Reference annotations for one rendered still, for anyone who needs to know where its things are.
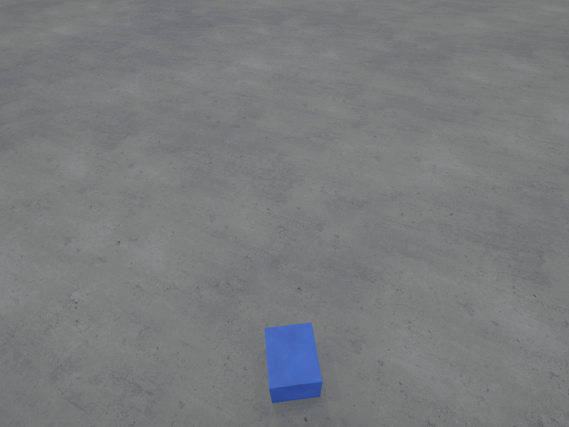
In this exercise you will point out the carton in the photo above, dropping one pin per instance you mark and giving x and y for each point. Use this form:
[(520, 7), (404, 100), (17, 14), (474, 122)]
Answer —
[(293, 366)]

